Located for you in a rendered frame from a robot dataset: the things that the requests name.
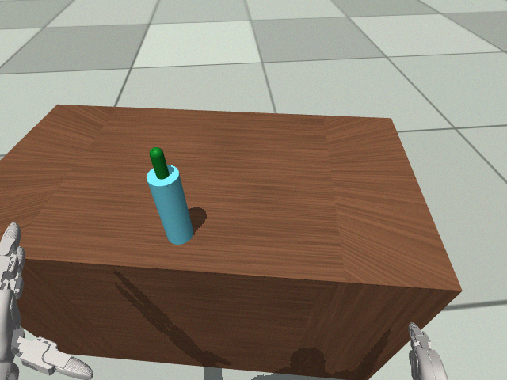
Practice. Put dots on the bottle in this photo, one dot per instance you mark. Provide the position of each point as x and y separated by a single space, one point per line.
167 191

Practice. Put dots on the left robot arm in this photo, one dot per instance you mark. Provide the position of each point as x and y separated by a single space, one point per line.
8 370

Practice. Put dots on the left robot hand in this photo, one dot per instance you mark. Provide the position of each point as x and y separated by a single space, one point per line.
40 354

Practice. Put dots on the right robot hand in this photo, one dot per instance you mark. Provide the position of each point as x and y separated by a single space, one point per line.
425 362

